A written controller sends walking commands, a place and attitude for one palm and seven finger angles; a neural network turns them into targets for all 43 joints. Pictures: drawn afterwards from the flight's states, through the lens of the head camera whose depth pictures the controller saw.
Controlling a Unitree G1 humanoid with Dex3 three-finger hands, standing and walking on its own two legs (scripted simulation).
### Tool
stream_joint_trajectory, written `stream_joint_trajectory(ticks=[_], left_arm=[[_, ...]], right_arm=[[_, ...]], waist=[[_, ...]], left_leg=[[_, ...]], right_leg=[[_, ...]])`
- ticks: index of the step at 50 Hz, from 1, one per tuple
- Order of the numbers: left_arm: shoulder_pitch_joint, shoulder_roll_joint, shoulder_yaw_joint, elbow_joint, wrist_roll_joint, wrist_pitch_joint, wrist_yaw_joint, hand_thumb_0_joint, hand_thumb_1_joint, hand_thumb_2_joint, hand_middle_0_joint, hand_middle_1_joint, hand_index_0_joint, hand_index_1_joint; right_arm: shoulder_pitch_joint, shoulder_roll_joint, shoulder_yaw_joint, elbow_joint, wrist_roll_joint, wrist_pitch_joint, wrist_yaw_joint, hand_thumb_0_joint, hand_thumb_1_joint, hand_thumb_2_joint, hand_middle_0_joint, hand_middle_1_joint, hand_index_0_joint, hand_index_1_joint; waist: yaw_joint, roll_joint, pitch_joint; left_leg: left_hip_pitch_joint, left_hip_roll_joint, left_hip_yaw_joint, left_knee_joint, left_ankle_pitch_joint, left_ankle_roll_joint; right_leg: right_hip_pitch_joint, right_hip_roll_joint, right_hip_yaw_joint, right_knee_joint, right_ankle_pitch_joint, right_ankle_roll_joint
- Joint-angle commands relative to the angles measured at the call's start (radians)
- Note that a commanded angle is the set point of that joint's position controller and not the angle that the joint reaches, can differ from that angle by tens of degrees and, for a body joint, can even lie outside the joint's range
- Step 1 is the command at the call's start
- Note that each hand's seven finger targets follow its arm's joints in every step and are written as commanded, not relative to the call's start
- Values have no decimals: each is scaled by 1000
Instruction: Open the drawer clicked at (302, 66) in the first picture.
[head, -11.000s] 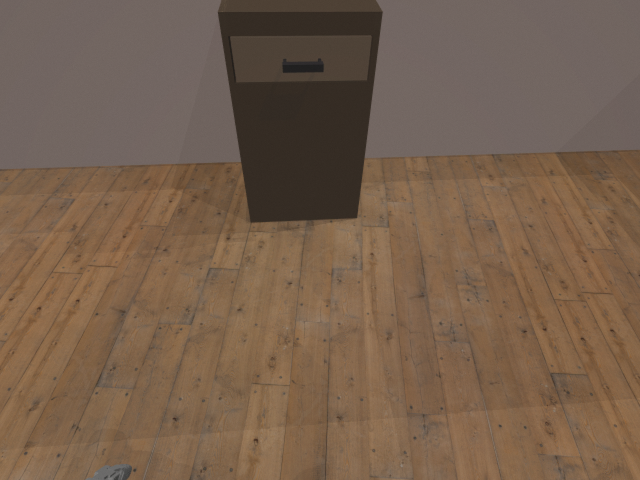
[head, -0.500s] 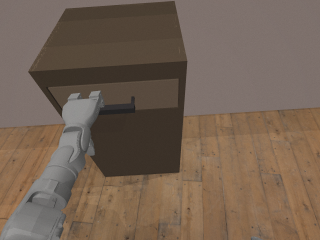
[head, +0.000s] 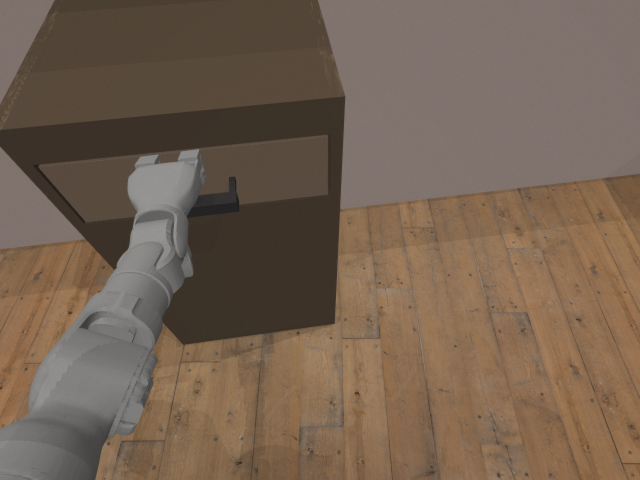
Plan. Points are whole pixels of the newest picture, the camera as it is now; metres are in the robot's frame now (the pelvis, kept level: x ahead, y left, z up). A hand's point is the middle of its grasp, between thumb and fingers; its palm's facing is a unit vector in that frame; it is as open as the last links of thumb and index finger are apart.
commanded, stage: move the hooked fingers above the handle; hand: left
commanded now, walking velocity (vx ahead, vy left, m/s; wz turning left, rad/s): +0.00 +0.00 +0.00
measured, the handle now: (198, 196) +0.56 +0.18 -0.02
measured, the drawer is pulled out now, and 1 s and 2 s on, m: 0.00 0.00 0.00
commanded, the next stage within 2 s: none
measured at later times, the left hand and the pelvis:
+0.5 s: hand (174, 211) +0.49 +0.19 +0.02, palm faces -0.15 -0.03 -0.99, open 13.8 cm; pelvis -0.01 +0.01 +0.00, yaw -2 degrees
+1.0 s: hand (193, 201) +0.50 +0.16 +0.03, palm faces -0.10 -0.04 -0.99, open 13.8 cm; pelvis +0.00 +0.01 -0.01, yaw -2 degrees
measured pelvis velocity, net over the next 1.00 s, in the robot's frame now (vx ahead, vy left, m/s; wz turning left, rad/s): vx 0.00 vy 0.01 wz -0.03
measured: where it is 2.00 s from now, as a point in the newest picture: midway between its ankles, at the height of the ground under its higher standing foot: outside the picture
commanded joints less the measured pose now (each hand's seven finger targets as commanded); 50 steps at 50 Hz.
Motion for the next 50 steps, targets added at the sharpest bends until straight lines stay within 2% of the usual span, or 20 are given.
stream_joint_trajectory(ticks=[1,2,5,9,11,13,15,17,19,23,25,27,32,35,38,40,42,43,45,50], left_arm=[[-582,155,24,-258,16,-109,27,0,-500,300,-300,-1200,-300,-1200],[-560,214,80,-233,32,-125,43,0,-500,300,-300,-1200,-300,-1200],[-576,264,128,-170,64,-127,106,0,-500,300,-300,-1200,-300,-1200],[-516,325,177,-23,82,-14,188,0,-500,300,-300,-1200,-300,-1200],[-500,366,198,-3,78,36,188,0,-500,300,-300,-1200,-300,-1200],[-476,348,175,13,65,72,157,0,-500,300,-300,-1200,-300,-1200],[-486,335,159,39,51,85,121,0,-500,300,-300,-1200,-300,-1200],[-492,372,163,43,48,92,96,0,-500,300,-300,-1200,-300,-1200],[-507,356,144,0,37,57,62,0,-500,300,-300,-1200,-300,-1200],[-553,296,92,-144,45,-97,10,0,-500,300,-300,-1200,-300,-1200],[-594,211,39,-232,41,-169,12,0,-500,300,-300,-1200,-300,-1200],[-576,192,44,-249,38,-210,35,0,-500,300,-300,-1200,-300,-1200],[-617,178,71,-188,46,-167,146,0,-500,300,-300,-1200,-300,-1200],[-624,265,144,-83,55,-68,202,0,-500,300,-300,-1200,-300,-1200],[-637,218,97,-63,66,24,201,0,-500,300,-300,-1200,-300,-1200],[-639,218,94,-64,55,57,169,0,-500,300,-300,-1200,-300,-1200],[-582,194,77,-54,41,69,124,0,-500,300,-300,-1200,-300,-1200],[-594,173,54,-60,35,67,107,0,-500,300,-300,-1200,-300,-1200],[-553,197,73,-30,27,55,74,0,-500,300,-300,-1200,-300,-1200],[-546,191,66,-143,32,-61,47,0,-500,300,-300,-1200,-300,-1200]], right_arm=[[125,-153,-58,-63,-11,-43,-26,0,-900,-900,200,300,200,300],[138,-155,-57,-54,-13,-45,-26,0,-900,-900,200,300,200,300],[150,-151,-47,-46,-21,-51,-21,0,-900,-900,200,300,200,300],[143,-158,-35,-56,-24,-51,-7,0,-900,-900,200,300,200,300],[143,-164,-35,-67,-22,-45,-1,0,-900,-900,200,300,200,300],[144,-166,-38,-78,-14,-37,0,0,-900,-900,200,300,200,300],[151,-168,-39,-73,-6,-30,-5,0,-900,-900,200,300,200,300],[146,-176,-31,-74,3,-24,-15,0,-900,-900,200,300,200,300],[145,-175,-30,-85,6,-33,-27,0,-900,-900,200,300,200,300],[172,-168,-44,-78,-4,-55,-42,0,-900,-900,200,300,200,300],[186,-156,-56,-67,-14,-66,-39,0,-900,-900,200,300,200,300],[200,-155,-63,-51,-21,-71,-32,0,-900,-900,200,300,200,300],[200,-161,-64,-22,-32,-69,0,0,-900,-900,200,300,200,300],[187,-175,-50,-17,-34,-57,11,0,-900,-900,200,300,200,300],[168,-168,-47,-35,-30,-43,24,0,-900,-900,200,300,200,300],[164,-173,-49,-43,-28,-31,22,0,-900,-900,200,300,200,300],[163,-168,-52,-59,-19,-22,16,0,-900,-900,200,300,200,300],[161,-169,-51,-57,-17,-19,11,0,-900,-900,200,300,200,300],[158,-171,-43,-61,-14,-15,-1,0,-900,-900,200,300,200,300],[149,-160,-43,-78,-15,-31,-21,0,-900,-900,200,300,200,300]], waist=[[-68,-34,-409],[-55,-27,-413],[-49,-9,-386],[-33,-24,-374],[-15,-27,-455],[-16,-47,-493],[-38,-107,-455],[-38,-113,-405],[-50,-116,-378],[-72,-3,-407],[-88,46,-437],[-80,88,-442],[-83,81,-426],[-73,41,-406],[-62,81,-470],[-66,46,-518],[-58,12,-533],[-72,-14,-500],[-68,-66,-439],[-60,-40,-388]], left_leg=[[321,-33,-35,10,393,33],[314,-29,-38,18,403,31],[231,-33,-37,36,405,26],[124,-36,-8,37,347,22],[113,-39,6,40,369,21],[122,-37,16,38,381,21],[113,-35,16,27,363,27],[85,-35,20,7,304,29],[92,-35,15,1,280,35],[218,-22,-12,21,326,36],[307,-12,-32,41,379,32],[358,-4,-53,58,419,23],[352,2,-86,74,450,8],[271,-7,-76,65,420,7],[296,-10,-58,66,470,3],[324,-5,-57,70,516,6],[337,-2,-52,61,528,10],[326,-1,-48,54,510,14],[272,-6,-39,34,458,21],[271,-10,-36,16,403,28]], right_leg=[[66,27,33,-55,432,5],[52,30,30,-43,425,2],[28,35,21,-12,417,-6],[45,36,14,-1,399,-1],[122,31,26,5,464,3],[166,30,30,-5,508,9],[178,29,31,-27,516,16],[174,25,39,-44,473,22],[165,23,45,-60,453,24],[63,30,42,-53,400,12],[-9,38,32,-44,370,5],[-76,46,17,-27,341,-2],[-164,55,-17,8,294,-9],[-133,54,-22,15,295,-11],[-90,54,-19,20,351,-10],[-43,54,-12,15,402,-4],[-5,53,-7,2,427,2],[0,51,-5,-10,434,6],[42,45,2,-28,440,7],[32,40,15,-44,399,3]])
